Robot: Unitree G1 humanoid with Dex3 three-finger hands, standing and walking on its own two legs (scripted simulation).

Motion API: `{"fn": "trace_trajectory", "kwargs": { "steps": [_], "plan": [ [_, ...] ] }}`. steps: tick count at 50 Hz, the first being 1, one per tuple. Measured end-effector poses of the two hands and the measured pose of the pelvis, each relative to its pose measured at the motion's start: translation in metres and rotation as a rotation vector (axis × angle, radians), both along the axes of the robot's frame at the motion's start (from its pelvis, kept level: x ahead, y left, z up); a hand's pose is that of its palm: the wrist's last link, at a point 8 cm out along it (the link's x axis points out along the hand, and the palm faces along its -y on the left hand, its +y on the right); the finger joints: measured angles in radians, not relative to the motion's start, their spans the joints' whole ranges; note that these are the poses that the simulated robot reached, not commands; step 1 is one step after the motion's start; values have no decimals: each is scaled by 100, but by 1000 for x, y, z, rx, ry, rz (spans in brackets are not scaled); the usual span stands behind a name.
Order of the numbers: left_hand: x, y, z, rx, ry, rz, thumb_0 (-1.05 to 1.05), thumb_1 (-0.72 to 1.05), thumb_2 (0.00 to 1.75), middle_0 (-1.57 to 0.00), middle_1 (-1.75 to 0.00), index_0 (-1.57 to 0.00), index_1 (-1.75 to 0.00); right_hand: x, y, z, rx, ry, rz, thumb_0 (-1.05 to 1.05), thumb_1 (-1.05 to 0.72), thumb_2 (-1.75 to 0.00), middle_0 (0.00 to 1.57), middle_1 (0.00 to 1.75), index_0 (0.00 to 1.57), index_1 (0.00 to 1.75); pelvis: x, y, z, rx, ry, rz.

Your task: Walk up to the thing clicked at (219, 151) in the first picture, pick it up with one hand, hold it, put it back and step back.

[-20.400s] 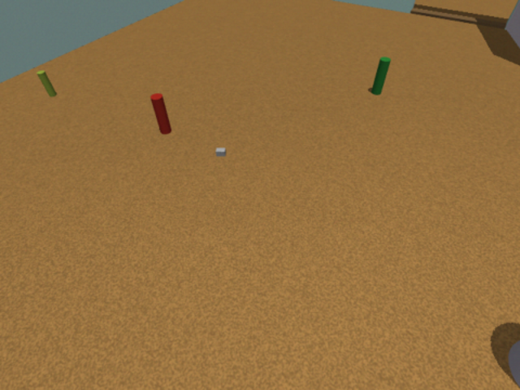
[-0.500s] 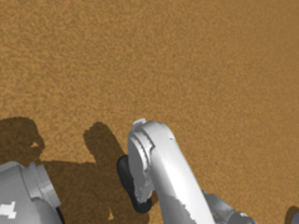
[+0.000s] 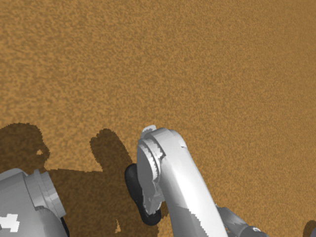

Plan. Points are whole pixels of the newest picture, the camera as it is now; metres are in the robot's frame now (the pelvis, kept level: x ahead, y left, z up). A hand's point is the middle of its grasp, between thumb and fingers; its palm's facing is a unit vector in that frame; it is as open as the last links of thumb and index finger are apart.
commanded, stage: close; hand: left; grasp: from above
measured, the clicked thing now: out of the picture +0.45 +0.34 -0.28
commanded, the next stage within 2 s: settle in 0.16 s
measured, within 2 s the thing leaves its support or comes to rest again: leaves its support in 0.50 s
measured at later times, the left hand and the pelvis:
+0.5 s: hand out of the picture +0.43 +0.33 -0.24, palm faces -0.44 -0.16 -0.88, open 4.9 cm; pelvis +0.00 +0.00 +0.00, yaw +0 degrees
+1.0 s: hand out of the picture +0.43 +0.35 -0.14, palm faces -0.45 -0.11 -0.89, open 4.8 cm; pelvis +0.00 +0.00 +0.02, yaw +4 degrees
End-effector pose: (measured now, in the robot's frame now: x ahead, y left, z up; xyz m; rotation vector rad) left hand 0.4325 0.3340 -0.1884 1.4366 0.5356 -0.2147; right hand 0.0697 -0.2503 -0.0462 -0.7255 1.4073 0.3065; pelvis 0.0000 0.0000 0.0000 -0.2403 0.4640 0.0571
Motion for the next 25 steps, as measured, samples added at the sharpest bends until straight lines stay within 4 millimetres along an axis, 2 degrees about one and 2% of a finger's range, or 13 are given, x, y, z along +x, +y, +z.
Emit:
{"fn": "trace_trajectory", "kwargs": {
  "steps": [10,25],
  "plan": [
    [2,2,0,6,0,17,-6,61,0,-101,-3,-119,-3,1,-1,3,5,-7,4,0,-89,-90,20,30,20,29,0,1,0,-4,3,2],
    [6,5,7,-2,-3,39,-10,60,0,-108,0,-126,0,-1,-1,2,6,2,-27,0,-91,-90,20,30,20,29,3,0,2,-1,19,5]
  ]
}}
